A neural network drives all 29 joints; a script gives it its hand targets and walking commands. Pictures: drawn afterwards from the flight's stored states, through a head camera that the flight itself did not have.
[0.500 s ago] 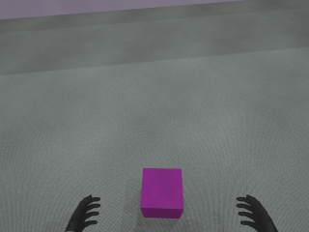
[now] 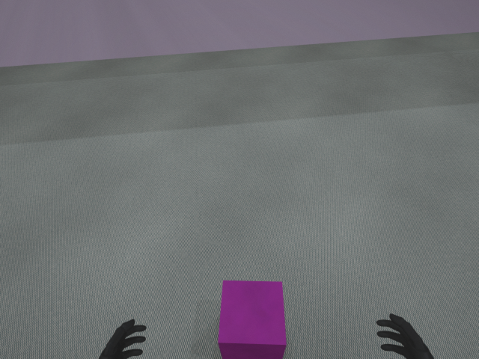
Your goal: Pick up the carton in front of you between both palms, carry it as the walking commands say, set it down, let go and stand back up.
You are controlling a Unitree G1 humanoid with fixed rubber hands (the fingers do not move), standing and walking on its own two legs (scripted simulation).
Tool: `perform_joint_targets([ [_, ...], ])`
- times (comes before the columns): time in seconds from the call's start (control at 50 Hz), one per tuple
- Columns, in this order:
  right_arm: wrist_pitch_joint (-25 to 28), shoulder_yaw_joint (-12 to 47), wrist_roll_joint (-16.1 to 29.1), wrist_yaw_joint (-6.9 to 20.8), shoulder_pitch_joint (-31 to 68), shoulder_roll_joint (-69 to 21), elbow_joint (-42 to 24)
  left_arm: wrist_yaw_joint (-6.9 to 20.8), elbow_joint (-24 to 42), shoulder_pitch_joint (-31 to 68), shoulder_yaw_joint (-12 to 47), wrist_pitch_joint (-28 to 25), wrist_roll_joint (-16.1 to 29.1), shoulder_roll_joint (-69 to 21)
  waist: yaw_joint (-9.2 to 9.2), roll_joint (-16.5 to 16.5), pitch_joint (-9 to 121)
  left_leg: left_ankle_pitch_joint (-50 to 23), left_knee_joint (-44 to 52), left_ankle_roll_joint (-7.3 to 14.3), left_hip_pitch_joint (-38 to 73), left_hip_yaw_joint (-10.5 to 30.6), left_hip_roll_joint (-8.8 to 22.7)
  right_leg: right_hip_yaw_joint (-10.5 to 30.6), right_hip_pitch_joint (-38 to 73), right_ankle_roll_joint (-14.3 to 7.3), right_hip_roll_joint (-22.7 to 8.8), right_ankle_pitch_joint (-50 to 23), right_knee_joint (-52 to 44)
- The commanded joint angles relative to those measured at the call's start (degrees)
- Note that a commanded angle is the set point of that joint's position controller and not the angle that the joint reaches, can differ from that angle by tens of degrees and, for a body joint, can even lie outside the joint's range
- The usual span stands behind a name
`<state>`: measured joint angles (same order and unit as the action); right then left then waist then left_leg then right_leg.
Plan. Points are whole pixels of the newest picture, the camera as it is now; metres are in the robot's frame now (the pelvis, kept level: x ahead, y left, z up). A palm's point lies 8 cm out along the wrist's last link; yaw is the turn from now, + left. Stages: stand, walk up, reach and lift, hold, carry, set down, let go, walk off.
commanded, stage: stand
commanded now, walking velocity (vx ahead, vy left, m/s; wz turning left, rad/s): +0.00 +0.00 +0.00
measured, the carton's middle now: (252, 323) +0.41 +0.01 -0.65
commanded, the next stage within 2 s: none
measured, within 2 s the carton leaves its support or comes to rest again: neither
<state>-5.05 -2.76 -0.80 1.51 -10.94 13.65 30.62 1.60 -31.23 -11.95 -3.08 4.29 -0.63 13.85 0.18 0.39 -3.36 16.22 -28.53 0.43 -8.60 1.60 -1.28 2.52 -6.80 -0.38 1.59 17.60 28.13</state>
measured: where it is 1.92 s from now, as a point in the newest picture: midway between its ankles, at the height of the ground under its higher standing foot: outside the picture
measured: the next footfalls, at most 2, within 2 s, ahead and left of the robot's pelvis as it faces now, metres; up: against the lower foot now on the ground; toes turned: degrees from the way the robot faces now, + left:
none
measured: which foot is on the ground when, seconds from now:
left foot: down 0.00-1.00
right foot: down 0.00-1.00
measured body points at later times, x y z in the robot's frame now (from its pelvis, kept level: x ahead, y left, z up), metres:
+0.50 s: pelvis +0.00 +0.00 +0.00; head +0.00 +0.00 +0.45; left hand +0.13 +0.28 -0.10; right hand +0.13 -0.28 -0.10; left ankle -0.01 +0.11 -0.74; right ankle -0.02 -0.11 -0.74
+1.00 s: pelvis -0.02 +0.00 +0.01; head -0.02 +0.00 +0.46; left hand +0.08 +0.29 -0.11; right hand +0.09 -0.29 -0.11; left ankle -0.01 +0.11 -0.74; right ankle -0.02 -0.11 -0.74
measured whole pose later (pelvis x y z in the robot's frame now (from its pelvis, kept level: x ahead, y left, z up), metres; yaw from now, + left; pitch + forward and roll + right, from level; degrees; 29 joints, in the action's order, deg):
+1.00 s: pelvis -0.02 +0.00 +0.01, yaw +0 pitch -3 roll +0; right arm 1.2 -2.0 -0.5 -1.7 -11.0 18.2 51.6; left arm -1.7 -50.7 -12.2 -2.4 -1.1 -0.4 18.1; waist 0.2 -0.1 -2.1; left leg 12.6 -24.5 0.3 -8.5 1.8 -1.1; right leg 2.4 -6.8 -0.4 1.6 14.0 24.2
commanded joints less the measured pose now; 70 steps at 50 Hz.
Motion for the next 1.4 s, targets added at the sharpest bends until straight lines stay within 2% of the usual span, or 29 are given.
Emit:
perform_joint_targets([
  [0.0,4.85,-2.99,-0.11,-1.67,2.51,8.03,0.37,-1.62,0.38,1.41,-3.09,-3.64,-0.13,8.08,-0.14,-0.84,3.48,-7.09,3.55,-0.47,-1.28,2.04,3.33,1.55,-5.47,1.24,-2.99,-6.95,-4.39],
  [0.12,6.34,-3.23,-0.48,-2.20,2.22,9.19,4.55,-2.18,-3.31,1.37,-2.85,-4.98,-0.32,9.10,-0.02,-1.23,4.91,-15.57,2.37,-0.47,0.08,3.09,4.09,2.14,-4.80,0.88,-3.46,-13.50,-3.57],
  [0.22,6.79,-3.16,-0.59,-2.92,1.36,10.28,6.85,-2.93,-5.25,0.85,-2.65,-5.44,-0.51,9.83,0.09,-0.95,5.47,-17.35,2.16,-0.42,0.85,3.70,4.56,2.40,-4.19,0.85,-3.66,-15.03,-3.30],
  [0.92,6.96,-1.05,0.25,-3.47,1.22,12.51,17.67,-3.48,-16.13,0.80,-1.12,-6.03,0.19,12.26,0.03,-0.43,1.40,-8.70,8.19,0.12,-0.07,5.76,6.14,5.18,-2.69,0.18,-6.01,-9.15,-8.51],
  [1.38,6.99,-0.33,0.66,-3.37,1.89,14.11,22.15,-3.36,-20.31,1.84,-0.58,-6.15,0.55,13.62,-0.02,-0.41,1.10,-7.47,10.55,0.01,0.23,6.11,6.82,5.79,-2.22,-0.05,-6.68,-7.91,-10.73],
])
